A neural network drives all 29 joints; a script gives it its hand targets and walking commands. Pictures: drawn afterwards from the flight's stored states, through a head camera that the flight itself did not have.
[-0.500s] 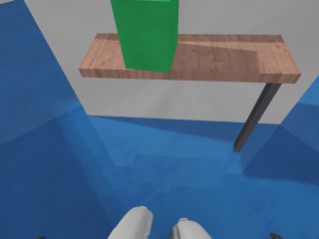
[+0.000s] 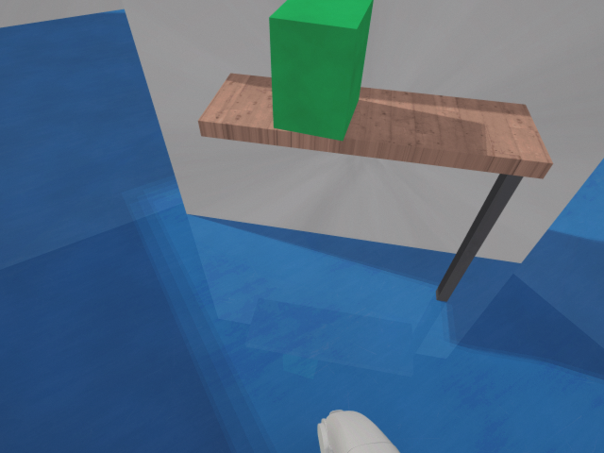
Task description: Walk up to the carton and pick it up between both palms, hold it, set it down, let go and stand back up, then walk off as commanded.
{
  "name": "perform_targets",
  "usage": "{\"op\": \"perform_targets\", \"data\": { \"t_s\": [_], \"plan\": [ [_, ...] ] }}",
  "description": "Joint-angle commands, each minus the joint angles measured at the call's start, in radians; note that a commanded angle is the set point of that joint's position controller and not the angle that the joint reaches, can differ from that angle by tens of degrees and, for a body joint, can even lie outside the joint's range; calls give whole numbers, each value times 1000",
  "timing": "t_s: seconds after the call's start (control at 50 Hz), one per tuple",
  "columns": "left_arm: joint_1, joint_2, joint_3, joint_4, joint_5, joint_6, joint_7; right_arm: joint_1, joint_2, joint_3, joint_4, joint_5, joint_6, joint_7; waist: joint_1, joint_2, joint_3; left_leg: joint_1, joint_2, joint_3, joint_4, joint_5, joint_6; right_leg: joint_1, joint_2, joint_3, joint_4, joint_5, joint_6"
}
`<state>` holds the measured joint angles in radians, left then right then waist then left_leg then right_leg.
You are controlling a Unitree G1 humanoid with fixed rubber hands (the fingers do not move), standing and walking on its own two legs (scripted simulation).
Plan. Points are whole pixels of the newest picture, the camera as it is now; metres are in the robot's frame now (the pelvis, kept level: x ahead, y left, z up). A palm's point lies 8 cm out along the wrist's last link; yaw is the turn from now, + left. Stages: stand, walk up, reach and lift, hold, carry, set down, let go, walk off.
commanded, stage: walk off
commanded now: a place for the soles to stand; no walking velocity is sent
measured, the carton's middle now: (321, 65) +0.95 -0.04 +0.07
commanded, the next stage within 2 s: none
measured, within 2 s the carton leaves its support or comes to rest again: neither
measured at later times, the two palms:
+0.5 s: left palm out of the picture +0.06 +0.35 -0.10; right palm out of the picture +0.12 -0.28 -0.12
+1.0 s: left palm out of the picture +0.15 +0.37 -0.09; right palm (487, 448) +0.17 -0.26 -0.12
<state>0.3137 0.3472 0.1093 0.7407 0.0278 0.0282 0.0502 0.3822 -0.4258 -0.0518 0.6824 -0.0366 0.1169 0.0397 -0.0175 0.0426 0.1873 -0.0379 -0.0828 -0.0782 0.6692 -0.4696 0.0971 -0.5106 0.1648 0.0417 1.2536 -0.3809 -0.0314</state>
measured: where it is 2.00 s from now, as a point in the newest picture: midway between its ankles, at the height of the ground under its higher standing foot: outside the picture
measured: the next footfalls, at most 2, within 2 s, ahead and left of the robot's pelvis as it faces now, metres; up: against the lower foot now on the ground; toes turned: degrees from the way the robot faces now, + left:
right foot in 0.20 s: +0.01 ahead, -0.16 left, +0.00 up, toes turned +3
left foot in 0.50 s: +0.12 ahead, +0.16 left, +0.00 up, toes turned -5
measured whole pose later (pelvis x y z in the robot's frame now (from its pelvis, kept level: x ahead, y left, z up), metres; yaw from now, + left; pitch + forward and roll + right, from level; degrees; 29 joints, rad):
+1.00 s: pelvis +0.10 +0.05 -0.02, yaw -1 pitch -5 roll +0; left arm 0.38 0.35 0.11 0.75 0.02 -0.06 0.01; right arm 0.31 -0.42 -0.06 0.69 -0.04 0.03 0.02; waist -0.01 0.08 0.12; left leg -0.33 -0.01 -0.02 0.99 -0.49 0.01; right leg -0.33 0.00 0.01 0.80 -0.39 0.00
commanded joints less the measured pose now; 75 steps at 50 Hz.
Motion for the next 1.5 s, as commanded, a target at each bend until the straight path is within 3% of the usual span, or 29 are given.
{"op": "perform_targets", "data": {
  "t_s": [0.0,0.1,0.12,0.16,0.18,0.2,0.24,0.34,0.42,0.48,0.5,0.52,0.56,0.62,0.7,0.78,0.82,0.84,0.9,1.0,1.04,1.08,1.12,1.14,1.3,1.34,1.38,1.42,1.48],
  "plan": [
    [121,361,74,0,-41,-51,-14,-303,-232,-80,-161,-31,-70,-21,99,210,86,-669,258,-212,-428,-250,47,221,-79,31,198,-22,16],
    [14,292,43,-60,-46,-83,-23,53,-262,-120,-91,-29,-87,5,-82,151,-118,70,199,-293,-235,24,109,-24,-186,24,-584,-211,-2],
    [32,297,34,-60,-35,-95,-16,77,-268,-124,-98,-23,-88,4,-73,123,-123,52,234,-297,-196,135,116,29,-204,-11,-684,-249,-19],
    [244,310,39,16,-34,-118,9,3,-248,-119,-95,-10,-86,9,59,-16,-180,-159,172,-148,74,356,57,418,-221,-4,-947,-47,-27],
    [332,375,56,17,-28,-126,28,-27,-181,-97,-123,-1,-95,6,112,-93,-234,-339,104,-74,261,422,9,609,-305,182,-901,90,-23],
    [356,425,66,19,-22,-130,37,-37,-120,-77,-149,-5,-102,4,124,-251,-219,-621,21,-23,394,48,-46,769,-451,447,-872,311,-87],
    [267,469,60,3,-22,-137,37,-122,-157,-81,-184,-4,-110,4,79,-157,-202,-727,131,-65,471,-42,-95,667,-604,616,-802,450,-260],
    [242,429,35,11,-26,-157,43,-207,-153,-84,-167,-8,-115,18,80,-147,-100,-723,140,-8,377,-11,-97,590,-506,413,-706,712,-217],
    [200,448,40,13,-20,-156,35,-188,-166,-93,-141,-10,-110,27,52,-179,-105,-527,161,42,226,85,-63,376,-468,337,-666,570,-183],
    [30,387,11,-13,-20,-143,27,97,-213,-121,-24,-8,-120,19,-136,-69,-198,40,95,73,-102,228,-30,67,-274,62,-319,464,-73],
    [49,293,-12,-26,-20,-145,27,197,-297,-140,-7,-20,-133,7,-181,176,-264,161,190,-170,-201,121,-4,-102,-128,46,-51,229,-32],
    [59,240,-20,-42,-31,-140,31,104,-334,-134,-28,-14,-133,-5,-98,281,-233,95,429,-568,-347,22,77,-211,-57,37,36,-263,-7],
    [61,328,2,4,-24,-111,24,-78,-357,-118,-14,0,-129,-9,-12,127,-43,-294,480,-638,-452,-355,199,-114,-130,58,38,-293,-33],
    [143,302,27,61,-33,-97,-6,-223,-292,-94,-20,-16,-119,-17,55,162,96,-594,370,-326,-433,-432,129,87,-174,-11,-63,-190,-5],
    [72,249,11,57,-28,-91,-22,-179,-253,-73,-3,-4,-132,-18,22,132,107,-428,334,-281,-306,-168,137,24,-185,7,-274,-115,-12],
    [122,228,15,60,-24,-99,-26,-219,-227,-57,-18,18,-130,-32,67,74,19,-422,287,-147,-100,222,71,195,-174,-63,-576,79,-21],
    [116,310,23,34,-10,-110,-13,-172,-186,-60,-23,21,-120,-38,38,-126,-35,-391,155,-21,176,293,-15,169,-292,225,-771,198,-57],
    [118,364,32,9,2,-114,-16,-162,-161,-63,-34,31,-116,-49,29,-265,-64,-456,67,50,294,-5,-72,189,-430,474,-824,362,-149],
    [7,373,29,-20,8,-93,-16,-160,-193,-80,-10,14,-103,-50,10,-202,-22,-379,77,23,424,-144,-70,34,-461,530,-831,293,-256],
    [14,352,23,-32,-1,-90,-13,-107,-176,-77,-8,30,-120,-50,21,-246,-89,-381,105,33,191,-122,-62,205,-408,396,-699,554,-225],
    [1,326,8,-30,-14,-79,-16,-58,-162,-71,19,32,-134,-51,-2,-240,-110,-237,108,48,-98,-3,-48,180,-334,281,-600,598,-151],
    [4,269,-8,-10,-33,-68,-18,-27,-190,-78,42,10,-151,-55,-2,-155,-142,-120,183,-118,-246,156,-42,91,-241,220,-462,414,-68],
    [1,224,-6,-13,-46,-61,-12,-116,-291,-84,39,14,-162,-65,15,96,-84,-172,471,-428,-264,488,78,-50,-79,70,-254,-158,6],
    [-24,263,9,2,-46,-62,-6,-137,-272,-75,38,12,-160,-65,19,40,-69,-212,479,-413,-236,546,136,3,-121,62,-224,-207,2],
    [16,250,10,6,-40,-82,-21,-147,-257,-78,10,10,-160,-64,31,77,-73,-143,331,-147,-71,751,62,87,-146,16,-508,-38,-16],
    [25,280,10,-1,-32,-99,-13,-145,-237,-81,-4,21,-156,-62,27,14,-171,-180,220,6,83,778,1,255,-188,37,-651,441,-39],
    [98,340,22,-5,-18,-107,-6,-137,-184,-72,-34,30,-155,-69,54,-114,-268,-347,127,53,289,478,-49,420,-301,272,-640,752,-135],
    [109,346,10,-15,-10,-102,-8,-195,-152,-66,-37,27,-142,-73,65,-189,-237,-452,85,24,316,-190,-77,422,-436,505,-680,854,-250],
    [31,326,-9,-18,-17,-83,-5,-183,-156,-61,-3,35,-159,-70,37,-185,-150,-391,125,55,61,-50,-66,353,-374,379,-618,854,-201]
  ]
}}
